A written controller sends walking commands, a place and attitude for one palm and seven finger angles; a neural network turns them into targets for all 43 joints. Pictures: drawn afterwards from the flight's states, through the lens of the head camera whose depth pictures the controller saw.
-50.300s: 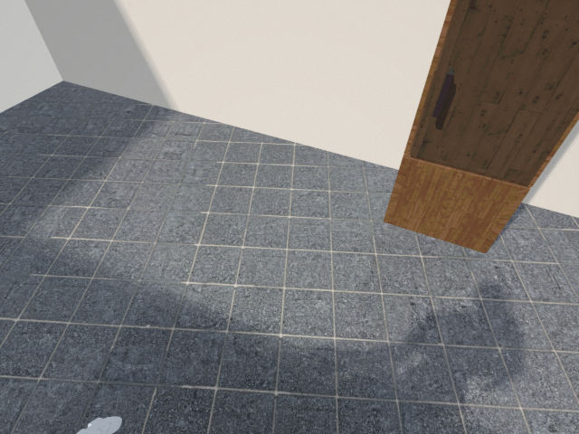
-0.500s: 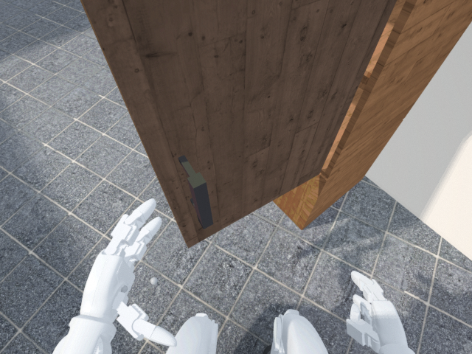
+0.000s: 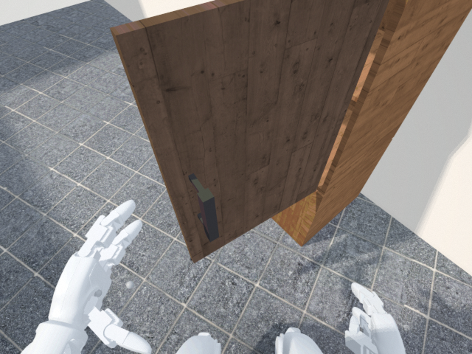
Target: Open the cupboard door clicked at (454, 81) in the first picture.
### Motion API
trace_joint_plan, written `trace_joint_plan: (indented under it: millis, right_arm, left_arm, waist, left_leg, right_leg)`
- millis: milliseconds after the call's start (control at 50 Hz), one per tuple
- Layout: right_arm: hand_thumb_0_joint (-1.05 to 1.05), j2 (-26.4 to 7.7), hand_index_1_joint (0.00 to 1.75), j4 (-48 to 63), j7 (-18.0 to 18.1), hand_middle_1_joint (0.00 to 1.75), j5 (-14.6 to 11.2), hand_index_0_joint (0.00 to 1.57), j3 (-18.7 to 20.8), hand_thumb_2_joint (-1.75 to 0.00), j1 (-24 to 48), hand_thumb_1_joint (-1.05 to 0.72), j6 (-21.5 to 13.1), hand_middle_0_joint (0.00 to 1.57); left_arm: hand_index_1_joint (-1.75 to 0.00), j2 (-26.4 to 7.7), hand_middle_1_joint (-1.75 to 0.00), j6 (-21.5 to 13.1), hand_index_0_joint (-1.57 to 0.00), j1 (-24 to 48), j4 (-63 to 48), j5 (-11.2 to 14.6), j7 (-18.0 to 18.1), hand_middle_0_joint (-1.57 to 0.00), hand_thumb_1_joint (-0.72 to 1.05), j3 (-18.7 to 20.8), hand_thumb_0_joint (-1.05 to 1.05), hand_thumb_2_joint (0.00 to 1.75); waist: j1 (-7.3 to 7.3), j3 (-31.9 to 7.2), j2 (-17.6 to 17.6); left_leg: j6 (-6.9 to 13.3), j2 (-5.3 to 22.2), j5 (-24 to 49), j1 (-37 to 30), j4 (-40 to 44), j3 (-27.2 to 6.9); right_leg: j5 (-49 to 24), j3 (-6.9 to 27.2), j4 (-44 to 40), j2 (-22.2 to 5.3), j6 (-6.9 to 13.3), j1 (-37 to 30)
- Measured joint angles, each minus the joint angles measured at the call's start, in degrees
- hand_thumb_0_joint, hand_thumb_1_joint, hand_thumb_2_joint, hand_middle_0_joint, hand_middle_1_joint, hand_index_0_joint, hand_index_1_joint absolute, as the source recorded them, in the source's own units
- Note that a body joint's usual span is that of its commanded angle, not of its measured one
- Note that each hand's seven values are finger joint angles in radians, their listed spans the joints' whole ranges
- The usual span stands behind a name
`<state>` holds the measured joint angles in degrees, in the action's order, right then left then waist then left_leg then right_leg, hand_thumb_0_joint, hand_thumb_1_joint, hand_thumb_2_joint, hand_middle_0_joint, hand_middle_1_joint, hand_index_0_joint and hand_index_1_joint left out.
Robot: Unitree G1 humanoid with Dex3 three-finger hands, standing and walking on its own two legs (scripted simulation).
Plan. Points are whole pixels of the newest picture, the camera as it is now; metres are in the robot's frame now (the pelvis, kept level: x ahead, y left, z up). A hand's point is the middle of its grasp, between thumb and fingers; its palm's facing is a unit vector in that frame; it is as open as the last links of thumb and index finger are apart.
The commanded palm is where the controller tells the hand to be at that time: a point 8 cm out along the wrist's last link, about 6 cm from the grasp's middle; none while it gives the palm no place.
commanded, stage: draw the hand back to the body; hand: left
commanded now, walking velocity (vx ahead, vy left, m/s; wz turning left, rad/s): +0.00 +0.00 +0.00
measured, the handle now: (203, 209) +0.36 +0.08 +0.02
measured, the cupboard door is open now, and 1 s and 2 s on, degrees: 83 83 83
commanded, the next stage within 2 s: step back with the hand held close in 1.30 s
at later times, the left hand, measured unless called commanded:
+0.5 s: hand (57, 259) +0.21 +0.23 +0.15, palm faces +0.22 -0.90 -0.38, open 14.1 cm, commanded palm +0.18 +0.28 +0.18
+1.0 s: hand out of the picture +0.24 +0.27 +0.26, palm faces +0.46 -0.78 -0.42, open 8.3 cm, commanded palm +0.18 +0.30 +0.26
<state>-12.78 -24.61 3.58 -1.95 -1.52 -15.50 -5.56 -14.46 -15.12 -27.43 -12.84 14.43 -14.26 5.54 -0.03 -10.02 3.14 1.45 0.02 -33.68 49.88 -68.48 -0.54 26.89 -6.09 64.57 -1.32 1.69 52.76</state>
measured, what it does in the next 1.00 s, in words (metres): rises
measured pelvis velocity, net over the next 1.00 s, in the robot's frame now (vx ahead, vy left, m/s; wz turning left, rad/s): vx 0.04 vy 0.00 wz -0.03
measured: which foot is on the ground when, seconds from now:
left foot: down 0.00-1.00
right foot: down 0.00-1.00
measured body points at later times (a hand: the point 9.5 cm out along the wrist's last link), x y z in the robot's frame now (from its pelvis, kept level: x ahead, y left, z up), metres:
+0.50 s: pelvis +0.03 +0.02 +0.06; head +0.03 +0.00 +0.51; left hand +0.20 +0.27 +0.17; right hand +0.20 -0.21 -0.01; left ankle +0.00 +0.10 -0.65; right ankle +0.05 -0.11 -0.65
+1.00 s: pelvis +0.04 +0.00 +0.09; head +0.02 -0.02 +0.54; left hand +0.21 +0.31 +0.28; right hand +0.23 -0.22 +0.01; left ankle +0.00 +0.10 -0.65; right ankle +0.05 -0.11 -0.65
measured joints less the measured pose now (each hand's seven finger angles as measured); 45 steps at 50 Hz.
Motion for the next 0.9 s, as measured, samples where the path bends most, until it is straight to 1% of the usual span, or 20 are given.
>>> trace_joint_plan:
  millis: [80,140,240,260,300,360,420,500,560,640,780,900]
  right_arm:
    - [0.01,-0.54,0.3,0.97,0.59,0.3,-0.03,0.21,-0.68,-0.89,-0.62,-0.9,-0.74,0.2]
    - [0.01,-0.94,0.3,1.19,0.9,0.3,0.03,0.21,-0.82,-0.89,-0.75,-0.9,-1.55,0.2]
    - [0.01,-1.24,0.3,0.6,0.78,0.3,-0.23,0.21,-0.57,-0.89,-0.78,-0.9,-2.64,0.2]
    - [0.01,-1.07,0.3,0.36,1.04,0.3,-0.02,0.21,-0.48,-0.89,-0.87,-0.9,-2.49,0.2]
    - [0.01,-0.55,0.3,-0.14,1.71,0.3,0.43,0.21,-0.45,-0.89,-0.84,-0.9,-1.54,0.2]
    - [0.01,-0.13,0.3,-0.44,2.19,0.3,0.71,0.21,-0.42,-0.89,-0.86,-0.9,-0.54,0.2]
    - [0.01,-0.09,0.3,-1.15,2.51,0.3,0.98,0.2,-0.68,-0.89,-1.19,-0.9,-0.3,0.2]
    - [0.01,-0.1,0.3,-3.19,2.86,0.3,1.3,0.2,-1.3,-0.89,-1.59,-0.9,-0.72,0.2]
    - [0.01,-0.07,0.3,-4.96,2.92,0.3,1.41,0.21,-1.68,-0.89,-1.44,-0.9,-1.19,0.2]
    - [0.01,-0.1,0.3,-6.87,2.58,0.3,1.53,0.21,-1.71,-0.89,-0.85,-0.9,-2.04,0.2]
    - [0.01,-0.25,0.3,-9.06,1.82,0.3,1.75,0.21,-1.12,-0.89,0.96,-0.9,-2.84,0.2]
    - [0.01,-0.53,0.3,-10.2,1.56,0.3,1.98,0.21,-0.48,-0.89,2.42,-0.9,-2.99,0.2]
  left_arm:
    - [-0.3,-0.25,-0.3,1.34,-0.15,-1.5,0.2,0.38,-0.63,-0.15,-0.5,-0.11,-0.01,0.3]
    - [-0.3,-1.04,-0.3,1.39,-0.15,-2.11,-0.54,0.56,-0.79,-0.15,-0.5,0.21,-0.01,0.3]
    - [-0.3,-1.97,-0.3,1.41,-0.15,-2.97,-3.21,1.34,-0.97,-0.16,-0.47,1.94,-0.01,0.32]
    - [-0.3,-2.66,-0.3,2.43,-0.15,-3.09,-4.11,-0.65,0.91,-0.16,-0.45,2.0,-0.01,0.32]
    - [-0.3,-3.74,-0.3,5.88,-0.15,-4.11,-6.27,-4.72,6.83,-0.16,-0.41,1.84,-0.01,0.34]
    - [-0.31,-3.21,-0.3,10.33,-0.16,-6.13,-8.15,-8.53,13.93,-0.16,-0.34,1.42,-0.01,0.37]
    - [-0.3,-2.99,-0.3,13.17,-0.16,-7.52,-9.22,-10.76,18.06,-0.17,-0.25,0.81,-0.01,0.41]
    - [-0.31,-3.87,-0.3,14.8,-0.17,-7.36,-10.03,-12.14,20.85,-0.17,-0.12,1.09,0.0,0.46]
    - [-0.31,-4.5,-0.3,14.98,-0.17,-6.08,-10.01,-12.48,21.91,-0.18,-0.02,2.59,0.0,0.51]
    - [-0.31,-4.73,-0.3,14.64,-0.18,-4.42,-10.14,-12.59,22.45,-0.18,0.11,4.99,0.0,0.57]
    - [-0.31,-5.2,-0.3,13.1,-0.19,-2.49,-10.59,-12.2,21.91,-0.19,0.36,8.28,0.0,0.67]
    - [-0.31,-6.46,-0.3,12.06,-0.2,-0.66,-10.66,-11.7,21.58,-0.2,0.56,12.27,0.01,0.76]
  waist:
    - [-0.04,0.43,-0.02]
    - [0.12,0.94,-0.33]
    - [0.45,1.34,-0.41]
    - [0.87,1.25,-0.66]
    - [1.2,1.19,-0.94]
    - [1.09,1.72,-0.27]
    - [1.45,2.51,0.42]
    - [2.29,3.65,0.82]
    - [2.75,4.59,1.01]
    - [3.0,5.67,1.34]
    - [3.27,7.44,1.35]
    - [3.79,8.87,1.07]
  left_leg:
    - [0.27,-0.1,0.98,-3.57,3.01,0.03]
    - [0.36,-0.03,1.28,-5.9,4.5,-0.02]
    - [0.44,0.11,1.66,-9.97,7.02,-0.14]
    - [0.49,0.13,1.81,-11.03,7.85,0.14]
    - [0.74,0.05,2.45,-13.66,10.26,0.7]
    - [0.82,-0.1,3.66,-17.58,14.01,1.01]
    - [1.03,-0.35,4.82,-21.13,17.44,1.35]
    - [1.2,-0.77,6.28,-25.74,21.71,1.59]
    - [1.2,-0.95,7.32,-29.07,24.71,1.67]
    - [1.1,-1.06,8.81,-33.19,28.66,1.88]
    - [0.82,-0.95,11.46,-39.32,35.04,2.32]
    - [0.39,-0.48,13.3,-43.11,38.99,2.45]
  right_leg:
    - [-1.02,0.06,-3.19,0.06,-0.32,-3.73]
    - [-1.43,0.03,-4.88,0.22,-0.45,-6.19]
    - [-1.98,-0.04,-7.78,0.51,-0.69,-10.48]
    - [-2.14,0.24,-8.46,0.58,-0.75,-11.37]
    - [-2.68,0.82,-10.39,0.62,-0.99,-13.64]
    - [-3.81,1.17,-13.96,0.64,-1.27,-17.47]
    - [-4.85,1.55,-17.12,0.55,-1.53,-20.88]
    - [-5.94,1.84,-20.78,0.32,-1.82,-25.26]
    - [-6.76,1.97,-23.41,0.26,-1.91,-28.44]
    - [-8.0,2.21,-26.88,0.31,-1.97,-32.31]
    - [-10.3,2.69,-32.39,0.69,-1.77,-37.91]
    - [-12.1,2.8,-36.21,1.33,-1.3,-41.55]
